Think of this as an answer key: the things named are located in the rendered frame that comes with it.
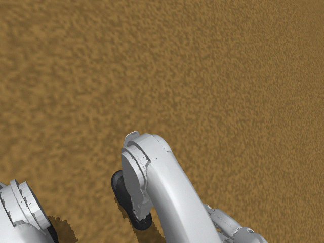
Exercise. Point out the left robot foot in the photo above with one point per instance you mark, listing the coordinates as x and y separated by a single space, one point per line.
53 233

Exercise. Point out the right robot arm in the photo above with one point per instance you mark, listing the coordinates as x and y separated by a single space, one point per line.
247 235

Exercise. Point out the right robot hand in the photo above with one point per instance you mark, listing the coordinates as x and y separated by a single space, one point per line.
225 223

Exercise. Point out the right robot foot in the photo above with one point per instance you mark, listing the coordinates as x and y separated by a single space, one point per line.
124 199

